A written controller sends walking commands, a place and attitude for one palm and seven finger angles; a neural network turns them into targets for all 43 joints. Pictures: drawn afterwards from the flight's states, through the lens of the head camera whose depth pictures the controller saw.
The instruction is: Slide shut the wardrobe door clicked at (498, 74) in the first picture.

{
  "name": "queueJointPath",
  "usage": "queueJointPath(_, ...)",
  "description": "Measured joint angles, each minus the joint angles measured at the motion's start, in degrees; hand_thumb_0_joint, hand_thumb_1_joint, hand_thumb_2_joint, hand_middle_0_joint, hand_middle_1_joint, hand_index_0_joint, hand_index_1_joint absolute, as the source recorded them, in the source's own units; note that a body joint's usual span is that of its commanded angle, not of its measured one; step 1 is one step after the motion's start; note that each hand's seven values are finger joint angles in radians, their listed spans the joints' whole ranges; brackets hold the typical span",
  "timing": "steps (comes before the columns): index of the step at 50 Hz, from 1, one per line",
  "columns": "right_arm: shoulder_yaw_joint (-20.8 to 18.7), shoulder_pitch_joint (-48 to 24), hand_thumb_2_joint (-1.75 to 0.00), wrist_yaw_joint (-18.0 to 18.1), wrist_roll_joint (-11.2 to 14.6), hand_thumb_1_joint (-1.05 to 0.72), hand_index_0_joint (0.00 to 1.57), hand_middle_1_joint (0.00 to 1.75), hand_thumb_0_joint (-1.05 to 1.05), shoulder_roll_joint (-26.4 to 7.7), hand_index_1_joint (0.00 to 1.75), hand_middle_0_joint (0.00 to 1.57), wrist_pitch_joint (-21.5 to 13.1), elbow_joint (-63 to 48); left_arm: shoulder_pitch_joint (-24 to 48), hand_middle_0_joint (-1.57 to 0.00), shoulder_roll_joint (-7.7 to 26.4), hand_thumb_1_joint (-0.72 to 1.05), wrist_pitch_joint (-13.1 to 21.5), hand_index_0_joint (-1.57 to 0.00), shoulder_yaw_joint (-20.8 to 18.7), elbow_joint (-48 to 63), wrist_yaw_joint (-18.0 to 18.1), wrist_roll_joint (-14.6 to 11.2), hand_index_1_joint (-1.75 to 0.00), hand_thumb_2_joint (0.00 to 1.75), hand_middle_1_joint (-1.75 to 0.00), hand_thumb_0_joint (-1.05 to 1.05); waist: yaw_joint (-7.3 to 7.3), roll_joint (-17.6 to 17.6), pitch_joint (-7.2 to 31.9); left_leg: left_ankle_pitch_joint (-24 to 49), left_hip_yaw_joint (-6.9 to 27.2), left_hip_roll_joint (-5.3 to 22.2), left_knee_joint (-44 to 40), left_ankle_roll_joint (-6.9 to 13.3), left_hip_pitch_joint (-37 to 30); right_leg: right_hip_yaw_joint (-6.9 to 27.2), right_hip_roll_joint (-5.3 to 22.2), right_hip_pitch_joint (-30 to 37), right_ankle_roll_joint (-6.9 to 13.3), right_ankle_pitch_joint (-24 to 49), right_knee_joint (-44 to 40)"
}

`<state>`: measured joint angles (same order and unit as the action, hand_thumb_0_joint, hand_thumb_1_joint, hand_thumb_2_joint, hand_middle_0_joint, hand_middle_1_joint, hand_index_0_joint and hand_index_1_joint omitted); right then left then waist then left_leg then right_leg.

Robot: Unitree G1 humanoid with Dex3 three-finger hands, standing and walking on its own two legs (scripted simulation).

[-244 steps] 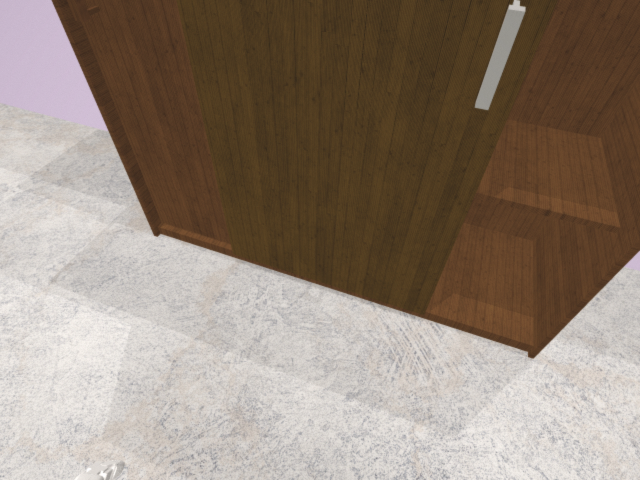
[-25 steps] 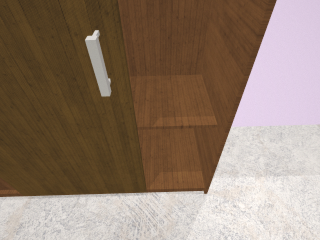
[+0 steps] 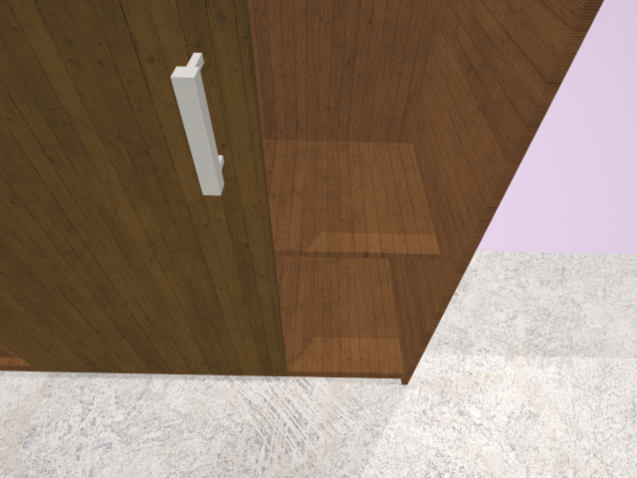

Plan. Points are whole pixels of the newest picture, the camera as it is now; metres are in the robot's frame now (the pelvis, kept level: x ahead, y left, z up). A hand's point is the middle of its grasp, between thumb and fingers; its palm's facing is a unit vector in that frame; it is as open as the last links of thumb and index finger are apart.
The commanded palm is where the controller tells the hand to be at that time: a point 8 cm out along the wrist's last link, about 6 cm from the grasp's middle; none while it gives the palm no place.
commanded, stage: come to a stop and stand still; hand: left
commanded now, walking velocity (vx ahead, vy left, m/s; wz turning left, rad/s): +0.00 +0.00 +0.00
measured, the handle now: (205, 127) +0.49 +0.18 +0.19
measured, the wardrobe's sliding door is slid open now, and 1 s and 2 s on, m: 0.37 0.37 0.37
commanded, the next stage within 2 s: look again from close up in 0.74 s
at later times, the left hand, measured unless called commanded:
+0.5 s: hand out of the picture +0.06 +0.19 -0.17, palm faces +0.02 -0.98 -0.22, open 7.4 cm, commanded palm none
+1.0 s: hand out of the picture +0.06 +0.18 -0.17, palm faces +0.02 -0.98 -0.22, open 7.4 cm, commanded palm none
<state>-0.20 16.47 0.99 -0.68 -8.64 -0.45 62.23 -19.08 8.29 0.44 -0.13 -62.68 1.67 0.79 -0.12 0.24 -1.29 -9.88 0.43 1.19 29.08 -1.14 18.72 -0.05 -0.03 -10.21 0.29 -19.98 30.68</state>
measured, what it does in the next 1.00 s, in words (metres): shifts its weight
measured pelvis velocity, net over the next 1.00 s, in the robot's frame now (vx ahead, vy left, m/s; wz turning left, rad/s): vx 0.06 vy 0.00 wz -0.01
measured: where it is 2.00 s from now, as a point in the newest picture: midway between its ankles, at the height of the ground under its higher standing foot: outside the picture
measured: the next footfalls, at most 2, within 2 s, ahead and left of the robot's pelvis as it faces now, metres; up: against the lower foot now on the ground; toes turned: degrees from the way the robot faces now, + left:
none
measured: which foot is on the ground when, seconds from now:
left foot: down 0.00-1.00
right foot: down 0.00-1.00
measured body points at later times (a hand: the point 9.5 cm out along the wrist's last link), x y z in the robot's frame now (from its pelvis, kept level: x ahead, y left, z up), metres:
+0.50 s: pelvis +0.04 +0.00 +0.00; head +0.06 +0.00 +0.45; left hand +0.06 +0.24 -0.15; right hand +0.09 -0.23 -0.15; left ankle +0.06 +0.13 -0.73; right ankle -0.04 -0.12 -0.73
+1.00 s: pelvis +0.06 +0.00 +0.00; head +0.08 +0.00 +0.45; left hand +0.06 +0.23 -0.15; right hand +0.08 -0.23 -0.16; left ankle +0.06 +0.13 -0.73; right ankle -0.04 -0.12 -0.73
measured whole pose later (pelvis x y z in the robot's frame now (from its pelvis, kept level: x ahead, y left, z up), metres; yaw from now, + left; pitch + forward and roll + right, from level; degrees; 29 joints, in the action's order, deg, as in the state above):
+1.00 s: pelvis +0.06 +0.00 +0.00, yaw +0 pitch +0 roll +1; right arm 0.4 12.8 1.6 -0.3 -9.3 -0.6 65.4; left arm -16.3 9.9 0.7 -0.3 -64.3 2.2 0.7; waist -0.4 1.6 -1.1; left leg -13.8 -0.7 0.2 26.1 -1.1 12.4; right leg 0.7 1.2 -2.7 0.0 -22.0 24.6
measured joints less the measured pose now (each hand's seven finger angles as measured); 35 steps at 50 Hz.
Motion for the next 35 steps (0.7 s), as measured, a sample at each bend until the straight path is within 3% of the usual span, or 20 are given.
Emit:
queueJointPath(16, 0.4, -5.5, -0.9, 0.1, 0.3, -0.91, 0.2, 0.3, 0.0, -0.8, 0.3, 0.2, -0.7, 0.5, 2.6, -0.2, 1.9, 0.91, 0.5, -0.2, -0.2, -0.9, 0.2, 0.1, -0.3, 0.89, -0.3, 0.0, -0.76, 1.1, -0.1, -2.4, -0.9, -0.4, -1.0, 0.2, -3.1, 0.8, 0.6, 3.7, -0.3, -1.2, -2.9)
queueJointPath(35, 0.6, -4.8, -0.9, 0.3, 0.3, -0.91, 0.2, 0.3, 0.0, -0.9, 0.3, 0.2, -0.3, 2.3, 4.0, -0.2, 2.5, 0.91, 0.4, -0.2, -0.2, -0.6, 0.4, 0.0, -0.3, 0.89, -0.3, 0.0, -0.25, 1.3, 0.1, -3.9, -1.5, -0.9, -2.2, 0.2, -5.2, 1.2, 1.2, 6.1, -0.5, -2.0, -5.0)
